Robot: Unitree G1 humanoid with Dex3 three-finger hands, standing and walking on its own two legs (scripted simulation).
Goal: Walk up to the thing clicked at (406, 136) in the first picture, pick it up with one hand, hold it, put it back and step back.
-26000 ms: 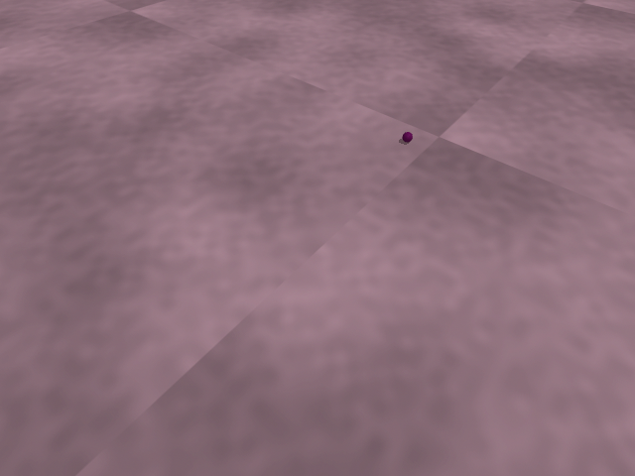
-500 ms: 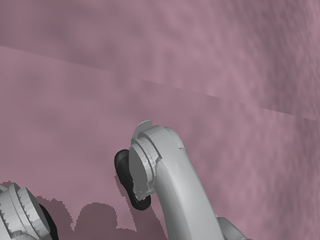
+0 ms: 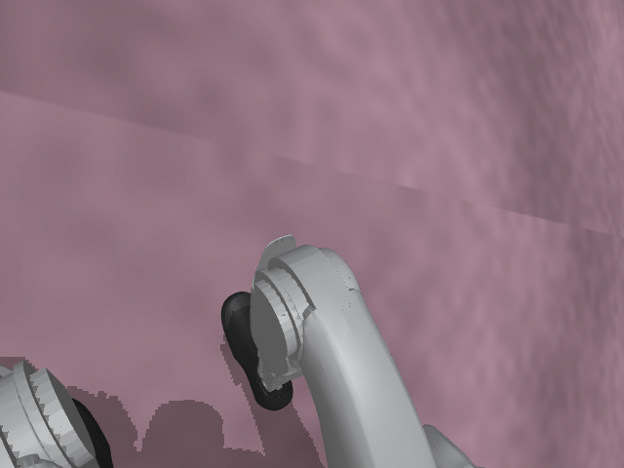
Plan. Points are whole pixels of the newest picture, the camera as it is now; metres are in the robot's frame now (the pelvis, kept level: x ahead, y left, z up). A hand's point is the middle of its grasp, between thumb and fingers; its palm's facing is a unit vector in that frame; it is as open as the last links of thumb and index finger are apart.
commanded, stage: close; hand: left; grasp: from above
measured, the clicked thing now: out of the picture +0.50 +0.36 -0.28
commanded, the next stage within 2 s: settle in 0.92 s
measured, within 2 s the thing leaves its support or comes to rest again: leaves its support in 1.22 s
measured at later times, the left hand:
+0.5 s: hand out of the picture +0.48 +0.35 -0.26, palm faces -0.44 -0.17 -0.88, open 9.4 cm
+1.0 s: hand out of the picture +0.48 +0.36 -0.26, palm faces -0.44 -0.17 -0.88, open 7.3 cm
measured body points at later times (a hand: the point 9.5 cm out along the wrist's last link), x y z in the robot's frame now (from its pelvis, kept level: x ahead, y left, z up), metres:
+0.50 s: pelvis +0.00 +0.00 +0.00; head +0.30 +0.14 +0.30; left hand +0.50 +0.35 -0.21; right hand +0.04 -0.25 -0.04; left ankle +0.05 +0.12 -0.28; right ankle +0.13 -0.14 -0.27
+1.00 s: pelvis +0.00 +0.00 +0.00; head +0.30 +0.14 +0.30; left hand +0.50 +0.36 -0.21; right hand +0.04 -0.25 -0.05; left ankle +0.05 +0.12 -0.28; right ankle +0.13 -0.14 -0.27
